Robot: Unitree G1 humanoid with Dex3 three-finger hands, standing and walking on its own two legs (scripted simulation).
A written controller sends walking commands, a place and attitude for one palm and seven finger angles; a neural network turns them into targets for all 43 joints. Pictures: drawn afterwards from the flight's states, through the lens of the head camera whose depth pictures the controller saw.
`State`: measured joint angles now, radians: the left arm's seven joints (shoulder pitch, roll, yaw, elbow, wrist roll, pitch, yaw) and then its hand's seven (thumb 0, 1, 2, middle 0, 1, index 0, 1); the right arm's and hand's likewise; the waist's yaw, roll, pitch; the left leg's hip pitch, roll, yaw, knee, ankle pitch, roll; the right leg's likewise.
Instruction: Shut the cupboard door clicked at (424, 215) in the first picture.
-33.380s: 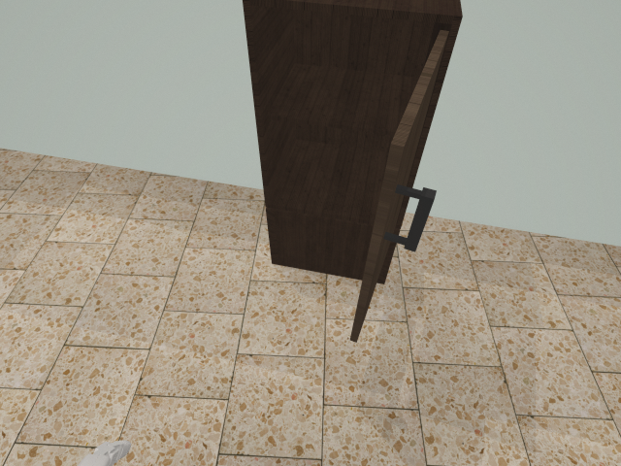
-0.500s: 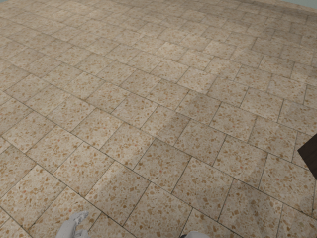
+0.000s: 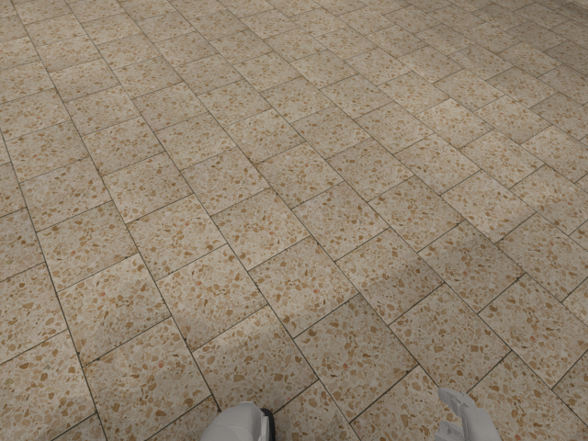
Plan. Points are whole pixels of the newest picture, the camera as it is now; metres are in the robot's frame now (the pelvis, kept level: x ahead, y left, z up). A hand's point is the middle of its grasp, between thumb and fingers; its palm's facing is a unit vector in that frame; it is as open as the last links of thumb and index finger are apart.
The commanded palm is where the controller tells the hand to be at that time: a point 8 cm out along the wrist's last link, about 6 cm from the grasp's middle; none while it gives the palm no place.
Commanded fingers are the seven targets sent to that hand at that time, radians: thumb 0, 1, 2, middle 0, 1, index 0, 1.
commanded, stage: turn to face it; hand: left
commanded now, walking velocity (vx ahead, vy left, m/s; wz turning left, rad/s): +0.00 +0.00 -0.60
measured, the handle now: out of the picture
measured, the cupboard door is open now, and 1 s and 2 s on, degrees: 48 48 48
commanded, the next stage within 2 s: none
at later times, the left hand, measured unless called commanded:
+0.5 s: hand (198, 394) +0.18 +0.17 -0.15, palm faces -0.15 -0.97 -0.21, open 7.4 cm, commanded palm none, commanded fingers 0.00 0.90 0.90 -0.20 -0.30 -0.20 -0.30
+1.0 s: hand (197, 327) +0.29 +0.19 -0.15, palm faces -0.41 -0.89 -0.22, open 7.4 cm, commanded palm none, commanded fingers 0.00 0.90 0.90 -0.20 -0.30 -0.20 -0.30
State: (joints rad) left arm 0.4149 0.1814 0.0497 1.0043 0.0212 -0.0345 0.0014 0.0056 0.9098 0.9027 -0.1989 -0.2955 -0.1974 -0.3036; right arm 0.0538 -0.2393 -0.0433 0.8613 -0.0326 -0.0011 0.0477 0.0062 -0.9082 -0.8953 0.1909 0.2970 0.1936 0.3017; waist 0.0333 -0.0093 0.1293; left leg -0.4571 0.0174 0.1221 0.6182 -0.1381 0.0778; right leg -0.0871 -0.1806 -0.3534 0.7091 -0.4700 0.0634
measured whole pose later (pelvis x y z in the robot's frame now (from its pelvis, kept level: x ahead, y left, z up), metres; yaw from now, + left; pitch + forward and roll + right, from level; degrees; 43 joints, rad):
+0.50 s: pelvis +0.09 -0.01 +0.01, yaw -12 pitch +0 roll +0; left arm 0.23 0.17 0.06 0.93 0.03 0.04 -0.01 0.01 0.90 0.90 -0.20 -0.30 -0.19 -0.30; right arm 0.19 -0.20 -0.05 0.96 -0.02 0.03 -0.03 0.00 -0.91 -0.89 0.20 0.30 0.20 0.30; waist 0.01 0.03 0.07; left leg -0.26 0.09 0.28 0.65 -0.37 0.04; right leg -0.29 -0.01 -0.07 0.62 -0.31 -0.01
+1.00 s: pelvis +0.12 +0.03 +0.02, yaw -29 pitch +0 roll -1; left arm 0.20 0.27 0.10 0.91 0.02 0.08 -0.02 0.01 0.90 0.90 -0.20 -0.30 -0.20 -0.30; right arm 0.18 -0.17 -0.01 0.87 -0.03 0.02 -0.03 0.00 -0.90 -0.89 0.20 0.30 0.20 0.30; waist 0.02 -0.05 0.08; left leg -0.28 0.07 0.07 0.57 -0.28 -0.01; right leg -0.44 0.03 0.05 1.01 -0.51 0.04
